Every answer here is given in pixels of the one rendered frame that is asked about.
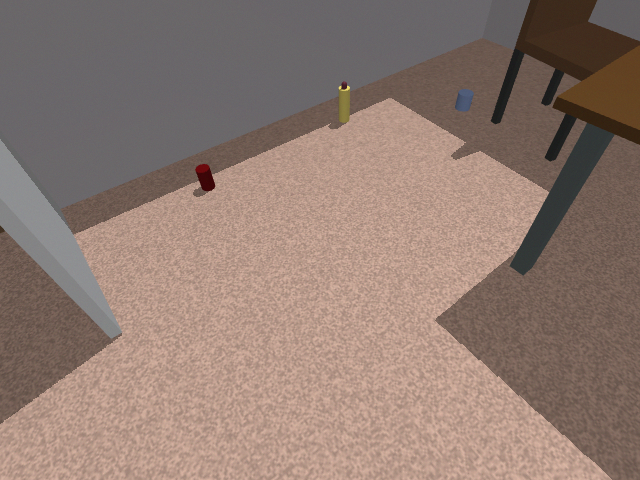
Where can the table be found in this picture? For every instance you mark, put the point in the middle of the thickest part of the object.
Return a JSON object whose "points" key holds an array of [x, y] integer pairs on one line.
{"points": [[609, 101]]}

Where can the chair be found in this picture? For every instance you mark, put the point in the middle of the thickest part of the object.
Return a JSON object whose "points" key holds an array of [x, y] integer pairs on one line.
{"points": [[557, 33]]}

